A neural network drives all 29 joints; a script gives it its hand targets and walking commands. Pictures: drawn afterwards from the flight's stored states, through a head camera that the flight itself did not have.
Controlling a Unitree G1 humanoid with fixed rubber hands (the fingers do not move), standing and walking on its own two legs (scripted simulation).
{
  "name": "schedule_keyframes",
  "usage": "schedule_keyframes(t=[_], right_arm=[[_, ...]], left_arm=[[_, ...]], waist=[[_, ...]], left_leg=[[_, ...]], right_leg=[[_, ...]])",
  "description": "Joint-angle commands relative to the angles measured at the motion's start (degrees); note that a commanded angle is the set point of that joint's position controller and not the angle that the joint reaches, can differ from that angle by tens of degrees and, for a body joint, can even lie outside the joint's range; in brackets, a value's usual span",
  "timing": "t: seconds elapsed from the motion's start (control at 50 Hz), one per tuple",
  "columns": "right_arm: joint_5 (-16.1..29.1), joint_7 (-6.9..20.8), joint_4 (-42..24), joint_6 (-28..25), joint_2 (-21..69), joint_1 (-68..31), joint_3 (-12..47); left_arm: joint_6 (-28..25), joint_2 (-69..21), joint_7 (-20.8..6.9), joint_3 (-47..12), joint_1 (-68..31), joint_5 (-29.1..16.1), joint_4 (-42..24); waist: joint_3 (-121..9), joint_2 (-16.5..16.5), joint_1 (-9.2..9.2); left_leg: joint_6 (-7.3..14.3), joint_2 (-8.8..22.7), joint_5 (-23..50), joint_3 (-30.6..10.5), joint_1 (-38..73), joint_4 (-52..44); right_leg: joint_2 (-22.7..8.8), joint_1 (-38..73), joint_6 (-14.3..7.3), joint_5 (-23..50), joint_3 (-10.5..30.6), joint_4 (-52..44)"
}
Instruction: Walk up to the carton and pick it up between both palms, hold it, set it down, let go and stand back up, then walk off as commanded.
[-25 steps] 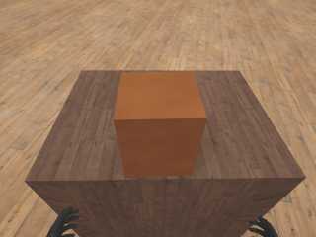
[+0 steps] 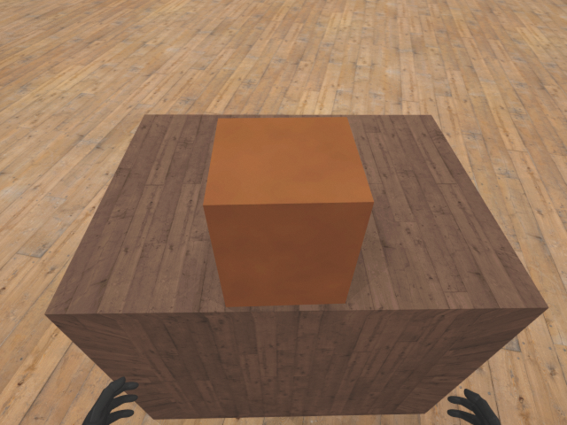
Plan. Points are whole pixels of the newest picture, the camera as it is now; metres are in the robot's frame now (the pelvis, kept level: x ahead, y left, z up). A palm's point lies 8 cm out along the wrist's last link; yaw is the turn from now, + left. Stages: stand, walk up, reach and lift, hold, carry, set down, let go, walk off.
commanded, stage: walk off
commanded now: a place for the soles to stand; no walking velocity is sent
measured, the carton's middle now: (284, 215) +0.44 +0.02 +0.06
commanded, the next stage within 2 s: none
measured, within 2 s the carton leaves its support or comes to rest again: neither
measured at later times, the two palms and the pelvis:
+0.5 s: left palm out of the picture -0.03 +0.31 -0.10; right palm out of the picture -0.01 -0.30 -0.12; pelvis -0.13 -0.01 -0.03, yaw +0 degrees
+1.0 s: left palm out of the picture -0.20 +0.41 -0.11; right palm out of the picture -0.16 -0.22 -0.08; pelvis -0.30 +0.07 -0.02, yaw +3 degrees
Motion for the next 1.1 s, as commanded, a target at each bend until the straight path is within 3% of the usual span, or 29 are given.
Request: schedule_keyframes(t=[0.0,0.08,0.12,0.14,0.16,0.2,0.22,0.24,0.26,0.28,0.3,0.32,0.34,0.4,0.42,0.5,0.58,0.62,0.64,0.66,0.68,0.7,0.72,0.76,0.8,0.88,0.92,0.98,1.08], right_arm=[[-7.5,-1.6,-7.4,1.2,-20.8,0.5,-2.3],[-7.9,-1.6,-7.6,2.0,-21.7,2.5,-2.5],[-8.0,-1.4,-8.4,2.6,-23.6,2.1,-2.3],[-8.0,-1.4,-10.1,2.7,-24.7,-0.1,-2.2],[-8.3,-1.3,-11.6,2.8,-26.1,-2.2,-2.6],[-8.7,-1.8,-14.2,2.9,-26.9,-8.4,-3.7],[-9.0,-2.0,-15.1,2.9,-26.3,-10.1,-3.7],[-8.9,-1.9,-14.8,3.1,-25.7,-10.6,-3.9],[-8.8,-1.8,-15.2,3.5,-24.3,-12.4,-3.7],[-8.3,-1.7,-13.3,3.8,-21.5,-8.9,-3.4],[-7.7,-1.5,-11.5,4.0,-17.5,-1.3,-2.4],[-7.9,-2.1,-10.9,4.9,-19.4,1.4,-3.5],[-8.0,-2.1,-10.0,5.5,-21.1,-0.5,-4.8],[-6.6,-1.6,-8.3,5.5,-21.8,1.5,-3.8],[-6.8,-1.5,-8.7,5.6,-22.2,1.8,-4.0],[-7.3,-1.0,-10.6,5.8,-21.0,0.0,-3.3],[-6.7,-0.7,-9.1,5.5,-21.5,2.7,-4.0],[-6.7,-0.6,-7.3,4.8,-21.8,7.3,-4.1],[-6.6,-0.6,-6.3,4.4,-22.4,8.9,-4.6],[-6.7,-0.4,-6.9,3.9,-24.5,6.2,-4.8],[-6.8,-0.4,-10.1,3.5,-29.1,1.5,-4.4],[-6.2,-0.3,-10.8,2.7,-29.1,2.3,-4.2],[-6.4,-0.8,-10.8,2.8,-26.9,-1.5,-4.6],[-6.5,-1.3,-11.4,3.0,-23.9,-6.0,-3.9],[-6.4,-1.5,-11.0,3.3,-22.3,-6.4,-3.3],[-6.5,-2.5,-11.8,3.0,-20.6,-1.6,-2.9],[-6.6,-2.7,-12.2,3.1,-20.8,-0.7,-3.2],[-6.9,-2.8,-12.4,3.2,-20.9,-0.6,-3.7],[-7.3,-2.1,-13.0,4.3,-23.0,-4.1,-5.2]], left_arm=[[-0.5,17.8,1.2,0.2,-0.1,-0.2,1.9],[0.4,17.2,1.3,0.2,0.4,0.0,1.2],[1.5,15.8,1.2,-0.1,-0.6,0.1,0.7],[2.2,14.6,1.3,0.2,0.3,0.3,0.0],[3.0,15.0,1.7,0.8,-0.2,0.8,-0.5],[3.1,16.3,1.4,1.6,3.3,1.0,-1.2],[2.6,16.5,1.3,1.5,5.5,0.9,-1.2],[2.0,16.6,1.3,1.4,7.2,0.9,-0.6],[1.2,15.9,1.5,1.2,9.6,1.2,0.0],[0.6,17.2,1.7,0.8,11.2,1.4,1.4],[0.4,21.2,2.0,1.4,7.0,1.5,1.3],[0.5,22.4,1.8,2.0,3.9,1.6,-0.8],[0.3,22.0,2.0,2.0,1.2,2.1,-1.5],[0.5,19.3,2.8,0.9,-5.2,1.5,-2.3],[0.7,19.6,2.8,1.1,-4.4,1.4,-2.5],[0.7,18.6,3.6,0.7,-2.0,1.3,-2.2],[1.7,19.7,3.4,0.7,-2.0,1.5,-2.7],[2.3,19.9,2.9,0.2,-5.6,1.0,-2.8],[2.7,19.5,2.5,-0.2,-4.9,0.4,-2.4],[3.0,17.1,2.4,-0.8,-2.7,0.1,-1.2],[3.1,16.5,2.9,0.4,-4.7,0.0,-2.3],[3.6,19.1,4.2,2.3,-9.2,0.1,-3.6],[3.8,19.2,4.0,2.1,-8.1,0.0,-2.6],[3.5,19.3,3.5,1.7,-3.3,-0.5,0.5],[3.7,19.3,3.4,1.4,-2.1,-0.6,2.7],[4.1,18.5,3.0,1.2,-2.1,-0.2,2.7],[4.3,18.4,2.6,1.1,-1.7,-0.4,2.6],[4.5,18.3,2.1,1.2,-0.7,-0.1,2.3],[5.1,18.7,1.2,1.4,3.0,-0.7,2.2]], waist=[[0.1,2.3,-0.47],[-4.9,4.5,-1.28],[-4.2,11.1,-2.39],[-2.0,16.2,-1.81],[0.2,18.1,-1.74],[4.0,15.4,1.51],[3.0,15.2,2.42],[1.0,15.7,3.36],[1.1,14.0,5.44],[-1.8,7.1,5.4],[-3.5,-9.2,0.98],[-4.5,-7.8,1.29],[-0.9,-5.2,2.32],[0.8,-0.9,-0.59],[-0.5,-1.4,0.45],[0.7,-3.0,1.77],[-3.2,-9.7,2.27],[-4.7,-10.2,-0.57],[-4.3,-7.1,-1.85],[-1.5,3.3,-1.47],[3.2,17.4,-1.49],[5.2,15.3,-3.42],[7.5,9.8,-1.66],[5.5,8.1,0.52],[2.5,10.0,-0.19],[-2.8,7.3,-2.76],[-4.1,7.8,-2.91],[-6.0,8.2,-3.13],[-4.6,12.8,-2.09]], left_leg=[[4.6,1.5,27.2,1.4,-4.9,7.5],[6.8,2.6,30.2,-0.2,-2.4,8.9],[11.0,8.6,32.5,-7.6,-4.3,1.4],[15.7,14.6,32.7,-14.7,-9.6,-5.4],[18.1,18.2,23.3,-19.3,-15.9,-10.1],[18.1,17.6,15.6,-19.9,-24.6,-8.9],[17.3,16.8,18.9,-18.0,-25.4,-5.0],[14.9,14.9,20.7,-16.8,-24.5,-0.5],[10.7,10.8,20.3,-11.2,-24.1,6.1],[5.8,2.5,10.5,-6.5,-20.2,18.7],[2.0,-8.4,-18.3,-0.2,-20.2,31.3],[1.7,-9.5,-25.1,-4.2,-17.6,40.8],[2.2,-9.9,-23.2,-7.9,-18.2,45.9],[1.2,-8.0,-15.2,-8.0,-21.6,48.4],[0.7,-7.9,-15.7,-7.1,-21.3,49.5],[0.3,-5.9,-18.1,-7.1,-20.9,42.1],[1.0,-3.8,-20.0,-3.7,-14.0,25.5],[2.2,-2.0,-16.7,-1.9,-5.1,9.9],[2.7,-1.9,-12.2,-2.5,-0.4,0.7],[3.3,2.7,-13.2,-13.4,-3.7,-9.6],[7.1,15.5,-3.3,-37.1,-10.0,-16.8],[7.4,16.3,-2.3,-41.0,-16.1,-18.1],[6.3,12.9,-0.1,-35.9,-16.0,-16.6],[6.8,10.2,10.4,-27.5,-6.6,-10.4],[7.0,9.8,13.8,-25.9,-2.4,-9.2],[7.5,11.2,20.8,-26.4,8.4,-5.6],[6.5,10.5,16.8,-25.9,9.6,-6.6],[8.4,11.0,13.0,-26.6,8.3,-7.2],[10.6,9.2,-16.9,-25.0,-4.8,-15.0]], right_leg=[[-12.1,-7.7,-5.5,39.7,5.3,2.8],[-10.4,-10.6,-5.5,33.1,4.7,11.7],[-2.2,-12.7,-2.3,14.6,0.2,21.7],[2.1,-12.7,-0.4,-9.2,-0.4,28.5],[2.9,-11.9,0.0,-19.9,1.8,35.0],[-0.5,-8.8,-0.9,-17.0,8.4,36.9],[-2.1,-7.5,-1.6,-16.7,11.0,33.1],[-3.0,-5.7,-2.2,-15.8,11.7,25.9],[-4.6,-2.9,-2.5,-10.4,11.3,10.7],[-8.7,-2.3,-3.2,4.3,14.8,-3.2],[-20.5,-5.9,-6.3,26.1,27.7,-6.9],[-23.1,-12.2,-11.9,20.8,28.6,-8.4],[-23.0,-17.5,-11.2,10.9,29.1,-11.5],[-20.6,-12.0,-11.1,11.0,21.8,-4.7],[-21.1,-11.2,-13.4,11.4,22.1,-3.7],[-21.4,-8.0,-15.4,14.7,20.9,-1.4],[-19.8,-7.1,-12.7,12.4,19.1,-0.8],[-17.2,-12.1,-8.7,10.8,14.4,2.9],[-13.5,-15.9,-5.3,6.2,9.7,7.7],[-6.9,-18.6,-2.1,-2.6,3.4,16.4],[3.5,-26.0,2.1,-22.0,1.2,31.1],[5.2,-23.1,1.4,-25.1,12.4,38.8],[4.7,-23.4,0.7,-19.8,14.4,41.8],[4.6,-27.2,0.5,-13.9,14.8,45.4],[4.9,-27.1,1.4,-12.5,14.0,45.8],[4.9,-29.7,2.0,-12.5,15.3,44.2],[4.8,-29.6,2.0,-11.6,14.7,42.1],[4.6,-27.2,2.2,-12.2,13.9,41.5],[3.6,-17.3,1.3,-13.4,7.9,33.5]])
